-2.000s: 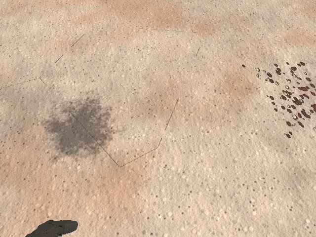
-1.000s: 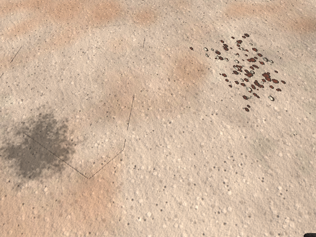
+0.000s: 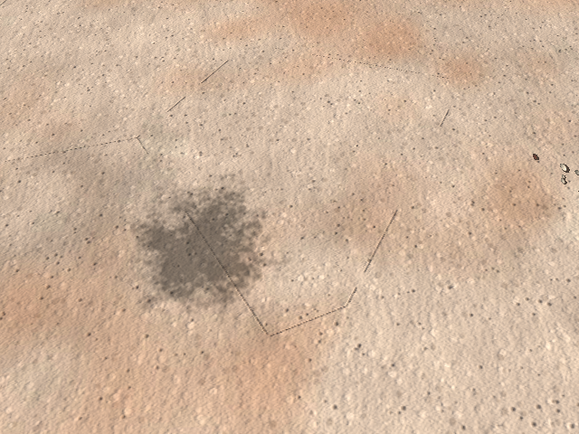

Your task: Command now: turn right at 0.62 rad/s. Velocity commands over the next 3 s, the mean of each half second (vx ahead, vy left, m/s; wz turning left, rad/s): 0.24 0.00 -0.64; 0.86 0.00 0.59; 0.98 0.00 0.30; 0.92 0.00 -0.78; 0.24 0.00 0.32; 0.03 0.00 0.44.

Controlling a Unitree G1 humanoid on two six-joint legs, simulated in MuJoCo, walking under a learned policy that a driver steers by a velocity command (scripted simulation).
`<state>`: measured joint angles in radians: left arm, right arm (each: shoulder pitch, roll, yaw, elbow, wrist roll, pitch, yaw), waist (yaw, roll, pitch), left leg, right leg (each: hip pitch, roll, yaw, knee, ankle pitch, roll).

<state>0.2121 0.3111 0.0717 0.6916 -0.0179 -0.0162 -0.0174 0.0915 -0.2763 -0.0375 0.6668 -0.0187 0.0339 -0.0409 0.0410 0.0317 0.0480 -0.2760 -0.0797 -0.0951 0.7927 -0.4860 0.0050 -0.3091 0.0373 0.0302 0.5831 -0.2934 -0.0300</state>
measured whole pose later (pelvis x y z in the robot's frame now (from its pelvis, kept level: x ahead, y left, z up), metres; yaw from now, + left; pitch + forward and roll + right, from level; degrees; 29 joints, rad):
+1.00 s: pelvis +0.30 -0.10 +0.00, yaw -1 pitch +1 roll -4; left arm 0.44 0.31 0.09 0.80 0.01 -0.09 0.01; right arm 0.17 -0.33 -0.05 0.62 0.04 -0.02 0.03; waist 0.07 0.05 0.00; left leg -0.86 0.12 -0.02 1.19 -0.11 0.01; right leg 0.10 0.02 -0.17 0.27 -0.39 0.03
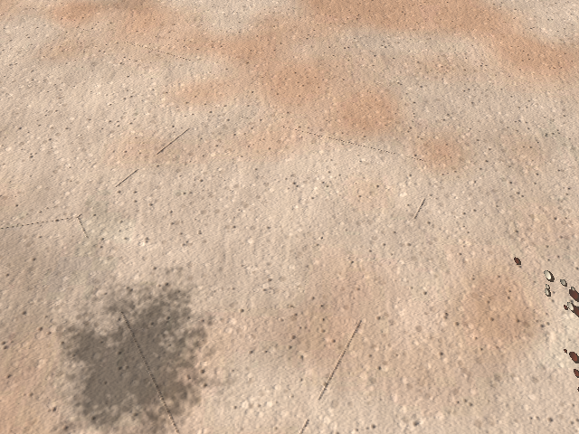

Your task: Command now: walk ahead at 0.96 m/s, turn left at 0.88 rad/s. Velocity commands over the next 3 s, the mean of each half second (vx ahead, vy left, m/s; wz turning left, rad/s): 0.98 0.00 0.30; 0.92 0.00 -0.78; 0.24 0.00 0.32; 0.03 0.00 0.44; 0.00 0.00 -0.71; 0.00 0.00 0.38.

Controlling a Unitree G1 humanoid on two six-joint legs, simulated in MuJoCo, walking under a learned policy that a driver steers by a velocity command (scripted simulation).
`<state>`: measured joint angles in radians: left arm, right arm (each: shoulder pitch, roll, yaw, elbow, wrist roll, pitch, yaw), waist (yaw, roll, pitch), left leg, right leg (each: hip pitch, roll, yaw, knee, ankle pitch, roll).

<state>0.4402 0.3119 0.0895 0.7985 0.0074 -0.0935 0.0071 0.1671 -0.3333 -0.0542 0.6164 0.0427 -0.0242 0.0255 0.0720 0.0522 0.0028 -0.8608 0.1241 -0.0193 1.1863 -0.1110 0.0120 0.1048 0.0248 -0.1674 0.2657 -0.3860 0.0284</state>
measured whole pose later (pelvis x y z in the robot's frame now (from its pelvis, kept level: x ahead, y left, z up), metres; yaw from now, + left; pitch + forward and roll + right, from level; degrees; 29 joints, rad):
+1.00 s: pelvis +0.85 +0.09 +0.01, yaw -17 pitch +1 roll +1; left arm 0.42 0.25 0.05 0.76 -0.03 -0.03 0.02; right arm -0.03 -0.26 0.00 0.51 -0.02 -0.13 0.00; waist 0.11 0.02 0.06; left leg -0.65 0.01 -0.19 0.55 0.09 -0.06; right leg -0.07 0.18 0.27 0.47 -0.37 -0.13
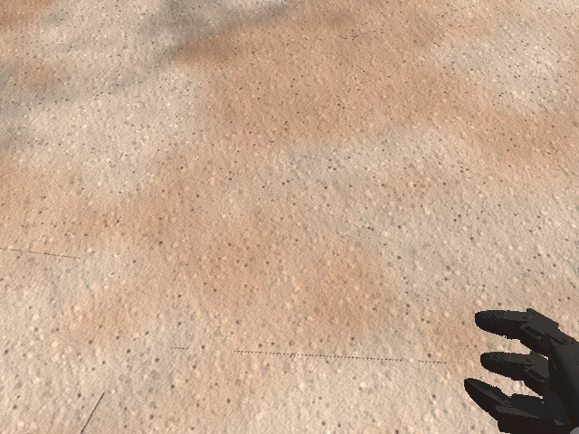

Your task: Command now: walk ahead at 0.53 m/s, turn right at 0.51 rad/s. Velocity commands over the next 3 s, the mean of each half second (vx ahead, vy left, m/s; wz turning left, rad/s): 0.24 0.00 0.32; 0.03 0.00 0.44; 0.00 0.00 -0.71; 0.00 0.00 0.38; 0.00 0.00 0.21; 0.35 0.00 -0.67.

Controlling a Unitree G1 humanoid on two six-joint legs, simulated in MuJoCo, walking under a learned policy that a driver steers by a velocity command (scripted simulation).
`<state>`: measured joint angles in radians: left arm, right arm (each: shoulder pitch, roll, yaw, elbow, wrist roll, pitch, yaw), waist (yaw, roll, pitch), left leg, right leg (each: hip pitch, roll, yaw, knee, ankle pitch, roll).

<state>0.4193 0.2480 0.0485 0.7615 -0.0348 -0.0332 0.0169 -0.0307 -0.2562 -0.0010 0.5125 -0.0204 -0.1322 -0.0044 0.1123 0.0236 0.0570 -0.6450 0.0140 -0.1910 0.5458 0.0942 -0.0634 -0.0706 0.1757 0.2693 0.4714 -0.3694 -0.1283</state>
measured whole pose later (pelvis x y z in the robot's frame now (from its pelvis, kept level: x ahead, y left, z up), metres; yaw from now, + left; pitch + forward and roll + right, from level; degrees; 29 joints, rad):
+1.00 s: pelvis +0.21 +0.05 +0.00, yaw +26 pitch +1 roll +0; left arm 0.25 0.31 0.05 0.78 -0.03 0.00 -0.02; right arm 0.14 -0.25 -0.02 0.61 -0.03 0.06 -0.03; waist 0.07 -0.02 0.04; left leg -0.25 0.03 0.00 0.51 -0.28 -0.01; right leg -0.41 -0.02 -0.01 0.80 -0.47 0.03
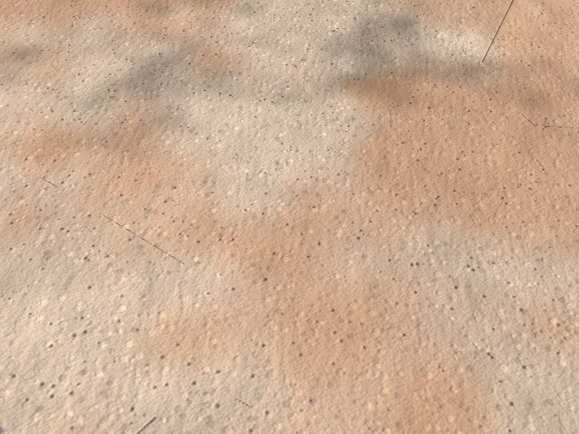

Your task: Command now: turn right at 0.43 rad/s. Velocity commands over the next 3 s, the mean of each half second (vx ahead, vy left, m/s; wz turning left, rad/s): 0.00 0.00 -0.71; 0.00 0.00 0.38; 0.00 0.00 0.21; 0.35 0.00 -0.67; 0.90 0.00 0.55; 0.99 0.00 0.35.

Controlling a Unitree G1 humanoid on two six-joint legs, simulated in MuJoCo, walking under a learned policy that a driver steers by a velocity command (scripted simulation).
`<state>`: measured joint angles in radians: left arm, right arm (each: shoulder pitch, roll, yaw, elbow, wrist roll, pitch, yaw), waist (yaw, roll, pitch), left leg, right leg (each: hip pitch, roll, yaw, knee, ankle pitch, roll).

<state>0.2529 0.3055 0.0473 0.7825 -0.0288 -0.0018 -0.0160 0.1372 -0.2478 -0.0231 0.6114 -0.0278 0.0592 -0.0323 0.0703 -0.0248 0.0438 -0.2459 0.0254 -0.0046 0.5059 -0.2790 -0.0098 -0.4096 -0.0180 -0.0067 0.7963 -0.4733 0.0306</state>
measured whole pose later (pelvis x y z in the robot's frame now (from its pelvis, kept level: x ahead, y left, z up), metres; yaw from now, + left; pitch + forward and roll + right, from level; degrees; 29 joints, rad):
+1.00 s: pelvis +0.03 +0.00 -0.01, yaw -8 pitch +2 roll -1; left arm 0.09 0.32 0.09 0.67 0.02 0.04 0.03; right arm 0.23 -0.32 -0.08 0.67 0.00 0.01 0.01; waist -0.02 -0.04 0.08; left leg -0.30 -0.03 0.00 0.59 -0.33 0.06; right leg -0.42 0.00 -0.01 0.98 -0.52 0.03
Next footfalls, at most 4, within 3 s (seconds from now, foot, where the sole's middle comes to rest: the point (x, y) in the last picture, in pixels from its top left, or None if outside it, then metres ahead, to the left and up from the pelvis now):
0.28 right None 0.02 -0.13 -0.77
0.92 left None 0.07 0.08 -0.77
1.48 right None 0.12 -0.14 -0.77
1.90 left None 0.26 0.06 -0.77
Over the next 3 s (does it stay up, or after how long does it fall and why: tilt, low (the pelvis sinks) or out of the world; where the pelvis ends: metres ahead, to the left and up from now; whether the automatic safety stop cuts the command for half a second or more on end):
stays up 0.90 -0.14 0.00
